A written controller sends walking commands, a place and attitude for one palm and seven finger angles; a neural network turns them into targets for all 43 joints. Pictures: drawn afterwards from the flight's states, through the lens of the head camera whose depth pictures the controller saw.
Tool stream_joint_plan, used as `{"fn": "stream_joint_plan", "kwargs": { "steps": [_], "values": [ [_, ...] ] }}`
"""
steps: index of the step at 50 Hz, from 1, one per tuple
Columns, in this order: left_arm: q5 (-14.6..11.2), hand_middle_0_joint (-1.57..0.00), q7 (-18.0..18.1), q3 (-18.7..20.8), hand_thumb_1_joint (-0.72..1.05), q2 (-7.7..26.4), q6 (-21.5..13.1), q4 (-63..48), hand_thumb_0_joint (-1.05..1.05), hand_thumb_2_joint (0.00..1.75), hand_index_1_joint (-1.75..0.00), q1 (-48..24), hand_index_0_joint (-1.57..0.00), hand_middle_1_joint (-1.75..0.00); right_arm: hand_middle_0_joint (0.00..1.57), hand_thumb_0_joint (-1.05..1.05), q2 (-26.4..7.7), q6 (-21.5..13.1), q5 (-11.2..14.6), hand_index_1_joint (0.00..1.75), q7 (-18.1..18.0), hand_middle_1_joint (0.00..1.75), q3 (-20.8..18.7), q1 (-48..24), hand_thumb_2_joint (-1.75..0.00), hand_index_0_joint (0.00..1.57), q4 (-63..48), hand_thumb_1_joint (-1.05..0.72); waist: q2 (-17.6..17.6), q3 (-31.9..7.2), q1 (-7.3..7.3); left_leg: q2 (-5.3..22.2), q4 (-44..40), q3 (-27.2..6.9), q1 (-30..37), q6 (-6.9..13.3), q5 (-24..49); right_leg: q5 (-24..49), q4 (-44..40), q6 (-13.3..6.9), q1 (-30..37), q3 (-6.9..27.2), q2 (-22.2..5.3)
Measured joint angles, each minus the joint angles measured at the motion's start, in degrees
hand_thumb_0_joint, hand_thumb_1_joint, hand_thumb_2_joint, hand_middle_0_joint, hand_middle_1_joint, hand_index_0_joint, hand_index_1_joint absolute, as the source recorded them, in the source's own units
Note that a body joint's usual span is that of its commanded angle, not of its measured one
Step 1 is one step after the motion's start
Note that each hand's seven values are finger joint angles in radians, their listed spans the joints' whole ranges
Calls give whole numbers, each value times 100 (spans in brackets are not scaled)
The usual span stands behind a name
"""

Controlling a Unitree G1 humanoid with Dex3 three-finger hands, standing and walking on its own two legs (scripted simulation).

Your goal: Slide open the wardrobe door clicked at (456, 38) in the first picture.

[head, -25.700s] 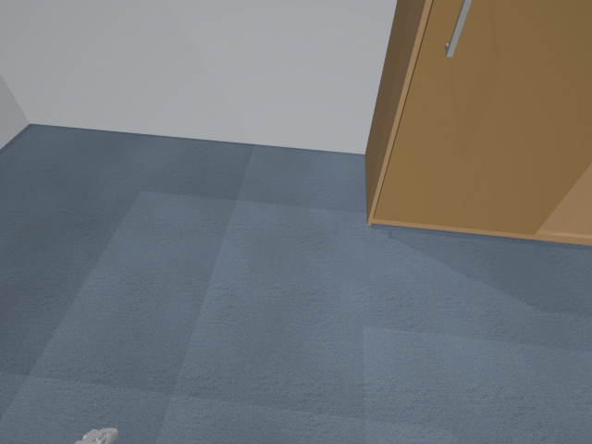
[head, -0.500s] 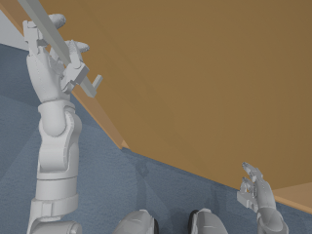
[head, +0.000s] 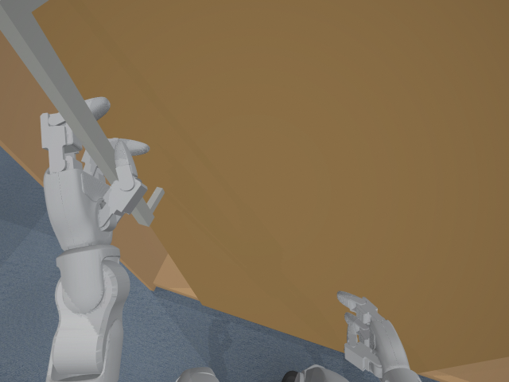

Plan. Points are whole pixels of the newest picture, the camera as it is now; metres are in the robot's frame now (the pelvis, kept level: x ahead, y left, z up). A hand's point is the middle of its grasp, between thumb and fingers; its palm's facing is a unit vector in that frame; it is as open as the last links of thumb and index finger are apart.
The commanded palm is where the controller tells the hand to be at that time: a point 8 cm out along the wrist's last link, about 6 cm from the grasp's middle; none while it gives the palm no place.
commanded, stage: step sideways, sliding the door along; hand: left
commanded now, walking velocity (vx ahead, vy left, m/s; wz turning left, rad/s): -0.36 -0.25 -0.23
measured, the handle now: (111, 138) +0.32 +0.21 +0.22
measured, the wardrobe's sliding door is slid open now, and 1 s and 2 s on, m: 0.21 0.43 0.53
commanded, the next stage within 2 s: stop walking and hold the door there in 1.82 s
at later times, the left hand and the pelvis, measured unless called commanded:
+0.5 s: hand (236, 221) +0.24 +0.06 +0.21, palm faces -0.15 -0.98 -0.15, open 6.7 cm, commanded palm +0.23 +0.10 +0.20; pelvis -0.08 -0.01 +0.03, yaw -13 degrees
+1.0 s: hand (334, 234) +0.24 -0.03 +0.22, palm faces +0.14 -0.99 -0.03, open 6.1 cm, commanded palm +0.21 -0.03 +0.19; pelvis -0.18 -0.14 +0.02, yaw -10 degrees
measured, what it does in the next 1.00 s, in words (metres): walks backwards: left foot, then right foot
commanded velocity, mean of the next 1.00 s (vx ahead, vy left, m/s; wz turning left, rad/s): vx -0.10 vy -0.29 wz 0.02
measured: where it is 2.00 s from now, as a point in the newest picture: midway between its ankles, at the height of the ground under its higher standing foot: outside the picture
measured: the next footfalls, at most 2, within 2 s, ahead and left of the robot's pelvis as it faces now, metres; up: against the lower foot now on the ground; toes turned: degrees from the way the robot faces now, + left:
left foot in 0.30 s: -0.03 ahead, +0.12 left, +0.00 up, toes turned -2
right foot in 0.74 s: -0.13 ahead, -0.23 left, +0.00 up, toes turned -20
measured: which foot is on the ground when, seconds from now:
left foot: up 0.00-0.28, down 0.30-0.74, up 0.76-1.00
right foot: down 0.00-0.30, up 0.32-0.72, down 0.74-1.00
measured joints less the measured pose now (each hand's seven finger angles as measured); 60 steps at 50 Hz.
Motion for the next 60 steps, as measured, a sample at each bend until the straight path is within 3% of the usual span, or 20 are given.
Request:
{"fn": "stream_joint_plan", "kwargs": {
  "steps": [2,4,7,11,15,17,20,23,28,34,37,39,41,44,47,50,51,53,56,60],
  "values": [
    [-27,-43,53,77,82,-56,-46,4,-2,87,-122,69,-1,-140,20,2,-125,86,-29,40,-11,30,6,-220,-90,38,115,-90,-109,-77,17,-543,832,-535,-548,46,-799,115,-16,-313,-236,142,-35],
    [-68,-41,112,87,82,-123,-42,-95,-2,87,-123,146,-2,-140,20,2,-199,182,-25,41,-23,30,-60,-484,-90,39,205,-90,-172,-10,-12,-985,1334,-827,-952,52,-963,372,-335,-190,-282,301,-20],
    [-67,-38,161,-20,83,-184,-128,-210,-1,87,-125,256,-3,-140,20,2,-214,301,28,39,-57,30,-222,-735,-90,36,288,-91,-277,71,-144,-1336,1123,-840,-1225,1,-778,856,-950,-213,-225,444,13],
    [36,-38,81,-249,83,-120,-232,-223,0,86,-123,292,-3,-140,20,2,-191,508,28,35,-123,30,-352,-824,-90,29,305,-91,-523,-59,-280,-1536,5,-626,-1088,53,-454,1256,-1350,-222,-316,655,53],
    [23,-40,-127,-427,81,220,-313,-2,-1,84,-122,141,-2,-140,20,2,-180,664,-16,33,-216,30,-388,-688,-90,24,230,-91,-571,-447,-543,-1361,-1559,-377,-444,225,569,1329,-1138,-170,-658,711,243],
    [14,-41,-277,-445,79,522,-398,286,-2,83,-122,-79,-3,-140,20,2,-87,682,-84,32,-310,30,-460,-605,-90,23,252,-91,-650,-442,-662,-1338,-1585,-315,-386,391,826,365,-74,182,-1009,850,234],
    [121,-43,-522,-484,73,820,-362,636,-2,80,-126,-201,-7,-140,20,2,28,648,-190,31,-430,30,-466,-374,-90,21,432,-91,-442,-446,-681,-1003,-1647,-336,-218,343,806,-570,2129,505,-1415,1128,394],
    [169,-44,-664,-552,69,876,-218,828,0,80,-130,-334,-14,-140,20,2,56,663,-153,31,-379,30,-442,-152,-90,20,570,-91,-127,-467,-516,-529,-1936,-274,-74,194,980,-659,2898,711,-1460,1158,241],
    [126,-45,-724,-343,73,880,-84,1013,2,83,-135,-714,-26,-140,20,2,218,735,-22,30,-298,30,-428,8,-90,20,674,-90,29,-383,-354,59,-2372,-74,67,-59,1332,-623,2105,894,-1018,1101,-137],
    [-33,-49,-585,274,73,1056,-138,1540,1,85,-138,-1308,-28,-140,20,2,299,612,33,30,-304,30,-435,-27,-90,20,693,-90,-15,-222,-292,430,-2381,-148,-150,-461,1623,-606,275,865,-19,794,-95],
    [-84,-49,-403,648,74,1182,-5,1951,0,86,-139,-1743,-25,-140,20,2,182,518,114,30,-305,30,-444,-103,-90,20,682,-90,-120,-229,-262,392,-1869,-242,-508,-553,1501,287,-932,739,616,677,-141],
    [-94,-48,-213,863,76,996,86,2194,0,86,-139,-1948,-21,-140,20,2,-98,553,158,30,-369,30,-511,-355,-90,20,809,-90,156,-100,-372,201,-909,-701,-982,-34,434,178,-714,476,479,537,-62],
    [-166,-47,-103,904,78,858,266,2393,0,86,-139,-2108,-18,-140,20,2,-323,596,176,30,-495,30,-603,-480,-90,20,936,-90,170,-110,-388,-413,345,-913,-1431,116,-302,54,-613,342,337,512,-199],
    [-213,-47,-19,870,79,803,404,2614,0,85,-139,-2259,-16,-140,20,2,-524,705,128,30,-666,30,-636,-554,-90,20,1060,-90,35,-197,-428,-1034,1288,-673,-1650,108,-409,123,-729,242,295,454,-331],
    [-183,-46,13,712,81,792,427,2767,1,85,-138,-2491,-15,-140,20,2,-578,853,97,30,-742,30,-621,-520,-90,20,1064,-91,-169,-300,-468,-1291,724,-331,-1403,139,-260,186,-829,161,270,285,-341],
    [-101,-45,-7,499,82,784,410,2816,1,86,-136,-2779,-15,-140,20,2,-570,908,86,30,-771,30,-580,-415,-90,20,959,-91,-345,-422,-461,-1284,-989,-120,-776,186,609,86,-624,86,89,83,-227],
    [-88,-45,-25,422,82,796,438,2791,1,86,-134,-2874,-15,-140,20,2,-597,894,83,30,-771,30,-587,-357,-90,20,869,-91,-302,-478,-463,-1180,-1511,-154,-550,344,1121,-25,-353,110,-65,8,-130],
    [-77,-45,-117,267,82,879,392,2910,1,86,-129,-3132,-14,-140,20,2,-451,844,95,30,-733,30,-686,-380,-90,20,868,-91,-482,-305,-401,-1184,-1397,-203,-530,535,809,-764,610,325,-385,396,-87],
    [-82,-43,-207,184,82,845,343,3061,1,86,-128,-3280,-15,-140,19,2,-282,799,113,30,-536,30,-615,-393,-90,19,858,-91,-417,-108,-269,-945,-1495,-324,-366,421,736,-1089,1890,456,-787,769,18],
    [-85,-41,-301,91,82,727,362,3202,2,86,-130,-3411,-17,-140,20,1,-60,785,122,30,-314,30,-483,-338,-90,20,796,-91,-187,-43,-80,-542,-1864,-530,-222,201,984,-544,2288,591,-1085,894,-172]
  ]
}}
